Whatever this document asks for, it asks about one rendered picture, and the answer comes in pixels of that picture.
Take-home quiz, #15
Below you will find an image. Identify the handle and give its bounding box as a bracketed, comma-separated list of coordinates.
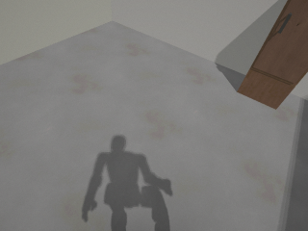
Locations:
[278, 13, 292, 34]

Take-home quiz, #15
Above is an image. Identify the cupboard door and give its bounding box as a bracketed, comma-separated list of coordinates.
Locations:
[253, 0, 308, 83]

